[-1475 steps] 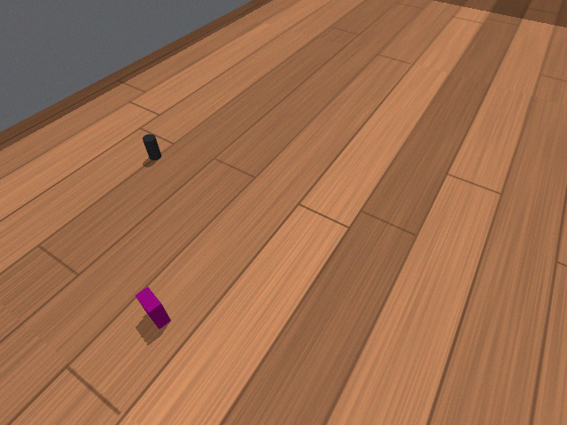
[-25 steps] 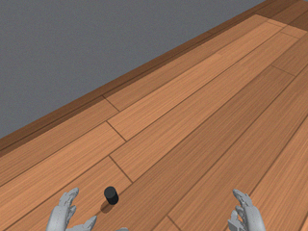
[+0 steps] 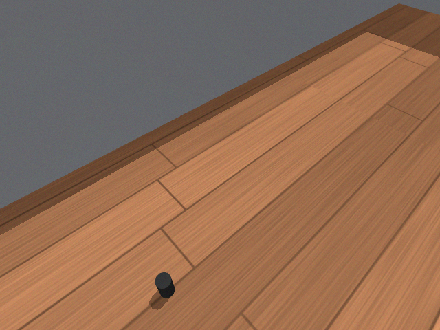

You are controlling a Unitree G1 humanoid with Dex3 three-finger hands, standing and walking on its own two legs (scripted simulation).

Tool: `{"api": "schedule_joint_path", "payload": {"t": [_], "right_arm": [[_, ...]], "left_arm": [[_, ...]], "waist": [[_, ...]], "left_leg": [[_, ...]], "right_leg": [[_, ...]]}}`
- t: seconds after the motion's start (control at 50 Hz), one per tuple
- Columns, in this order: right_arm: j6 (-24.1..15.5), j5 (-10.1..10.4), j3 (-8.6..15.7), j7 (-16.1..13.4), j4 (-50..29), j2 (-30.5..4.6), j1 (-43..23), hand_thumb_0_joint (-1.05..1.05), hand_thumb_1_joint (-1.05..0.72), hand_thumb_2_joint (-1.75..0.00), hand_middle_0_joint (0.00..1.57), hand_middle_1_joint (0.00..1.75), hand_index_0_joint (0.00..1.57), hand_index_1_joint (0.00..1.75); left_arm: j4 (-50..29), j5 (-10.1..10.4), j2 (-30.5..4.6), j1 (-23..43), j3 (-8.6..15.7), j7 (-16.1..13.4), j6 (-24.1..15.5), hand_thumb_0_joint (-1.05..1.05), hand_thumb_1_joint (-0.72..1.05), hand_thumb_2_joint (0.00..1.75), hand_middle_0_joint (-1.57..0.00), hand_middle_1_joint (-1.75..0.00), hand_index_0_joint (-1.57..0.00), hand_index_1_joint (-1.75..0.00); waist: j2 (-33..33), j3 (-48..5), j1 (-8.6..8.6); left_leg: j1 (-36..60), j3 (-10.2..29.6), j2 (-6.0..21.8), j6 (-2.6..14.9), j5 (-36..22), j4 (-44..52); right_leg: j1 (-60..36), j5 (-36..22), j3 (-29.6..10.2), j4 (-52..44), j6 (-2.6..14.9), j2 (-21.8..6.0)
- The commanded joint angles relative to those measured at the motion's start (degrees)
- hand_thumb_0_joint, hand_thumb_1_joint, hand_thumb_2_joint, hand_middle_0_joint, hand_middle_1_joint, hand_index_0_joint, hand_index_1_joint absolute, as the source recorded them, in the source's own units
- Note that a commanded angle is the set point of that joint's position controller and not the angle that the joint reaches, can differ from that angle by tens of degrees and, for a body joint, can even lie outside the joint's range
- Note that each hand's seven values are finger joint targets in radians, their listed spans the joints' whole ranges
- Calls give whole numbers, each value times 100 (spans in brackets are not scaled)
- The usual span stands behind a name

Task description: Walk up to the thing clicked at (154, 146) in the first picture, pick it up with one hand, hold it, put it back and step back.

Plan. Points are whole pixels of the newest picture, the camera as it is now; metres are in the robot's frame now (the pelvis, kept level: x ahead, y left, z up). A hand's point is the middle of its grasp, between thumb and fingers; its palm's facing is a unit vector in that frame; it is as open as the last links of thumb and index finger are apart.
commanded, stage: stand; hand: left
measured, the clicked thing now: (165, 285) +0.42 +0.23 -0.70
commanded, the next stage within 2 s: step back in 1.62 s
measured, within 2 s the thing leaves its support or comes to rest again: neither
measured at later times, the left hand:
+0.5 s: hand out of the picture +0.04 +0.24 -0.15, palm faces -0.02 -0.94 -0.35, open 7.4 cm
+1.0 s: hand out of the picture +0.08 +0.24 -0.14, palm faces -0.03 -0.94 -0.34, open 7.4 cm
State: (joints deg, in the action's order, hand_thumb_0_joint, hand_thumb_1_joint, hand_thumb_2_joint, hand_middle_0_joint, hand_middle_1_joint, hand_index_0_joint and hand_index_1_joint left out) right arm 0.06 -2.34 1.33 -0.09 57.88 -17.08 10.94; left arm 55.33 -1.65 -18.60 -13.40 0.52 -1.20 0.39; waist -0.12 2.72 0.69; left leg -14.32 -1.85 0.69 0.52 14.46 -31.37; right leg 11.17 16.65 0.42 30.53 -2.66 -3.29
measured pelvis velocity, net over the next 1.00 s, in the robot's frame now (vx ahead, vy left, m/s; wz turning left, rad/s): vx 0.01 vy -0.01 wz -0.01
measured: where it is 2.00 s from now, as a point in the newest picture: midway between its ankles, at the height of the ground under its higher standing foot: outside the picture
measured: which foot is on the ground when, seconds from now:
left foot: down 0.00-1.00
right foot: down 0.00-1.00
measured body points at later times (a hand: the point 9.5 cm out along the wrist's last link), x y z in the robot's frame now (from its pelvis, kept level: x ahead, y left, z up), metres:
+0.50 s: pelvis -0.01 -0.01 +0.01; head -0.01 -0.02 +0.46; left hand +0.05 +0.29 -0.12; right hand +0.06 -0.30 -0.13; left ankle +0.03 +0.11 -0.73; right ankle +0.00 -0.15 -0.73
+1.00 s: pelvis +0.01 -0.01 +0.01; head +0.02 -0.01 +0.46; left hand +0.08 +0.29 -0.12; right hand +0.07 -0.30 -0.13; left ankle +0.03 +0.11 -0.73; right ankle +0.00 -0.15 -0.73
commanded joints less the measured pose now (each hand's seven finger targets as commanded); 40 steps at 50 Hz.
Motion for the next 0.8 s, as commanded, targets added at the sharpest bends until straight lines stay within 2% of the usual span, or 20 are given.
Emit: {"api": "schedule_joint_path", "payload": {"t": [0.0, 0.1, 0.14, 0.26, 0.44, 0.52, 0.66, 0.74, 0.78], "right_arm": [[-174, 50, 232, -112, -227, -1181, -369, 0, -90, -90, 20, 30, 20, 30], [-185, 86, 220, -98, 14, -1199, -470, 0, -90, -90, 20, 30, 20, 30], [-164, 88, 208, -94, 110, -1174, -438, 0, -90, -90, 20, 30, 20, 30], [-128, 110, 187, -63, 263, -1151, -531, 0, -90, -90, 20, 30, 20, 30], [-109, 113, 182, -48, 397, -1235, -590, 0, -90, -90, 20, 30, 20, 30], [-116, 121, 162, -51, 436, -1265, -591, 0, -90, -90, 20, 30, 20, 30], [-118, 126, 139, -61, 498, -1325, -579, 0, -90, -90, 20, 30, 20, 30], [-130, 133, 120, -60, 528, -1324, -586, 0, -90, -90, 20, 30, 20, 30], [-133, 131, 120, -64, 527, -1321, -615, 0, -90, -90, 20, 30, 20, 30]], "left_arm": [[-82, 8, -1053, 310, 226, -77, -185, 0, 90, 90, -20, -30, -20, -30], [245, 14, -1076, 393, 184, -59, -207, 0, 90, 90, -20, -30, -20, -30], [350, 9, -1113, 446, 183, -55, -205, 0, 90, 90, -20, -30, -20, -30], [553, 9, -1164, 591, 172, -54, -233, 0, 90, 90, -20, -30, -20, -30], [712, 24, -1237, 694, 198, -30, -221, 0, 90, 90, -20, -30, -20, -30], [733, 34, -1221, 760, 199, -20, -235, 0, 90, 90, -20, -30, -20, -30], [770, 47, -1226, 826, 196, -6, -214, 0, 90, 90, -20, -30, -20, -30], [790, 63, -1195, 841, 192, 0, -212, 0, 90, 90, -20, -30, -20, -30], [808, 56, -1215, 833, 198, 7, -198, 0, 90, 90, -20, -30, -20, -30]], "waist": [[178, -153, 2], [69, -186, -3], [26, -103, -35], [-119, -22, -55], [29, 10, -49], [5, -179, -46], [77, -116, -68], [75, -218, -52], [15, -151, -61]], "left_leg": [[284, 845, 563, 121, -255, 1253], [554, 755, 542, 78, -495, 1338], [579, 720, 533, 61, -300, 1394], [717, 676, 521, 40, -419, 1438], [583, 642, 537, 7, -199, 1542], [696, 643, 589, 38, -440, 1501], [636, 625, 600, 17, -419, 1559], [717, 615, 642, 35, -641, 1546], [749, 609, 632, 14, -625, 1595]], "right_leg": [[-70, -600, -290, -761, 347, -255], [-196, -722, -342, -1055, 327, -343], [-159, -592, -359, -1163, 313, -357], [-107, -484, -385, -1419, 281, -384], [-210, -310, -439, -1535, 291, -400], [-346, -608, -468, -1554, 291, -446], [-362, -633, -448, -1568, 297, -422], [-472, -871, -444, -1538, 305, -445], [-383, -806, -408, -1536, 298, -411]]}}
